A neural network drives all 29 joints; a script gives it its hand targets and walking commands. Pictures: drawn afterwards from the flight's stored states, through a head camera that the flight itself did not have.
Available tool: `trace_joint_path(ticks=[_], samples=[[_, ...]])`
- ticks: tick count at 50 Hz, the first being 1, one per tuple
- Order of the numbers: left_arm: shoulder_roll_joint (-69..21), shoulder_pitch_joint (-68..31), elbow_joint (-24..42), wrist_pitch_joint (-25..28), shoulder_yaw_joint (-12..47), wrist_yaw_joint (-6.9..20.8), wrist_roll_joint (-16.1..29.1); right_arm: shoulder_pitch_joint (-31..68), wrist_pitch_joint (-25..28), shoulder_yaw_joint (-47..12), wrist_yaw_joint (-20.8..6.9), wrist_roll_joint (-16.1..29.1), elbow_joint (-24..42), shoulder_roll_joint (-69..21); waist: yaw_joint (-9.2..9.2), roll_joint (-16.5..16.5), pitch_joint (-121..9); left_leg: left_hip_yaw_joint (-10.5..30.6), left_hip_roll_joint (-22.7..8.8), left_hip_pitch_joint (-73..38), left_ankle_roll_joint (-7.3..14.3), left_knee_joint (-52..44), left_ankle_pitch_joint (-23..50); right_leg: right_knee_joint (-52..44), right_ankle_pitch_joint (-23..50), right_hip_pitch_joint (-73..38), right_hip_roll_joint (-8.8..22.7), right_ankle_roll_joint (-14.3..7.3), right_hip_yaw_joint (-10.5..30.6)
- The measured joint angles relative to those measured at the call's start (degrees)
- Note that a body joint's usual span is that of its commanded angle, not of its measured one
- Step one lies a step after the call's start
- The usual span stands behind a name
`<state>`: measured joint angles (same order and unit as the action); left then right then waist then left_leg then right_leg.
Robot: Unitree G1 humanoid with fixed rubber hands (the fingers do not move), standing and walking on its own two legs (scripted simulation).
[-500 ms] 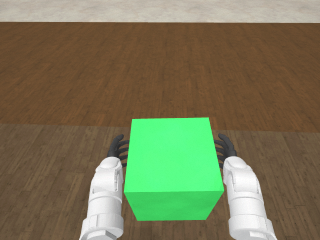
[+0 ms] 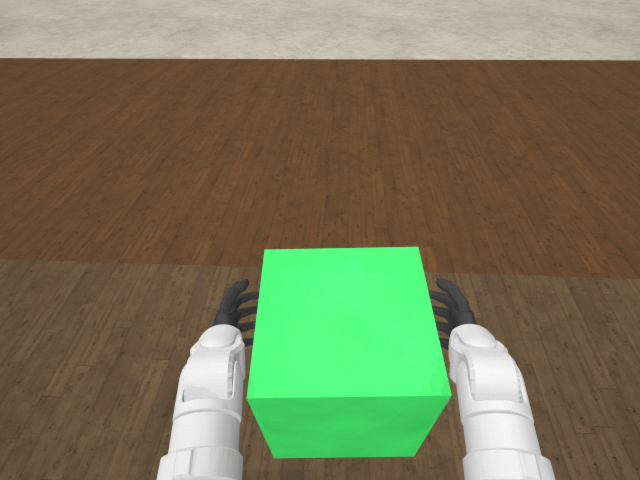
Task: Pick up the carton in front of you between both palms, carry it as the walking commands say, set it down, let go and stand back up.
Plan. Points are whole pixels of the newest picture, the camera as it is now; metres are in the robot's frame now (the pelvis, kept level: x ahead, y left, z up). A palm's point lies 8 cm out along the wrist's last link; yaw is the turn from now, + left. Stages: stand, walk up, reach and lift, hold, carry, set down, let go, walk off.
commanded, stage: reach and lift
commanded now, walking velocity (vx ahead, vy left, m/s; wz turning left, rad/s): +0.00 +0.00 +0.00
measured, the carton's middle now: (342, 357) +0.30 +0.00 -0.04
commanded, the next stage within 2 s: hold in 0.02 s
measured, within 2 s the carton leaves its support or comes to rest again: neither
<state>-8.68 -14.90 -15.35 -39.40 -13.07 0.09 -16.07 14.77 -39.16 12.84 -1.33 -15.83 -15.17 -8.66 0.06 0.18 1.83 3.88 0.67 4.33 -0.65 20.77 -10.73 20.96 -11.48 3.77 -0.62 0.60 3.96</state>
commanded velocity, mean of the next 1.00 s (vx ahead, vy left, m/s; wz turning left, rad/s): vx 0.00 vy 0.00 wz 0.00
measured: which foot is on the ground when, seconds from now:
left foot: down 0.00-1.00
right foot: down 0.00-1.00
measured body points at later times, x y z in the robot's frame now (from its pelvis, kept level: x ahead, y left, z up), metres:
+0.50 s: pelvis -0.02 +0.00 +0.00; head -0.06 +0.00 +0.45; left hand +0.29 +0.15 +0.04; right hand +0.29 -0.15 +0.04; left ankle +0.01 +0.13 -0.75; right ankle +0.01 -0.13 -0.75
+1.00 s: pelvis -0.01 +0.00 +0.00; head -0.04 +0.00 +0.45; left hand +0.29 +0.15 +0.04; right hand +0.29 -0.15 +0.04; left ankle +0.01 +0.13 -0.75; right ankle +0.01 -0.13 -0.75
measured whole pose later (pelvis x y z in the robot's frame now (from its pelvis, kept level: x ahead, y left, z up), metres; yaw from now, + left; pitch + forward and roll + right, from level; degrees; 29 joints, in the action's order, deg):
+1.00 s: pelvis -0.01 +0.00 +0.00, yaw +0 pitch -8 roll +0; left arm -8.6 -14.5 -11.2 -44.0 -12.0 0.4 -15.8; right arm 14.4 -43.8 11.7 -1.4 -15.4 -11.2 -8.6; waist 0.1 0.3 2.5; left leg 4.0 0.6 2.0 -0.7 20.0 -10.2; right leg 20.2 -10.9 1.4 -0.6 0.6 4.0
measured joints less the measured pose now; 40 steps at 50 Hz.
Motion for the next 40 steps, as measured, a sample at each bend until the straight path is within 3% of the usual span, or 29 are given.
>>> trace_joint_path(ticks=[9, 28, 40], samples=[[0.4, 2.0, 4.9, -2.9, 2.2, -0.4, 1.4, -2.0, -3.1, -2.3, 0.6, 1.5, 5.0, 0.4, 0.09, 0.0, -0.3, 0.1, -0.1, -1.9, 0.0, -1.5, 0.8, -1.6, 0.8, -2.0, 0.0, 0.0, -0.1], [-0.6, -2.3, 1.7, -3.8, -1.6, 0.3, -0.1, 2.4, -3.9, 1.4, -0.1, 0.1, 1.6, -0.6, 0.12, 0.1, 1.3, 0.1, 0.1, -0.8, 0.0, 1.3, 0.4, 1.3, 0.4, -0.9, 0.0, 0.1, 0.0], [-0.3, -1.4, 2.4, -4.1, -0.7, 0.4, -0.2, 1.4, -4.0, 0.5, -0.2, 0.0, 2.3, -0.3, 0.10, 0.1, 1.0, 0.0, 0.1, -1.6, 0.0, 0.2, 0.5, 0.3, 0.5, -1.6, 0.0, 0.1, 0.1]])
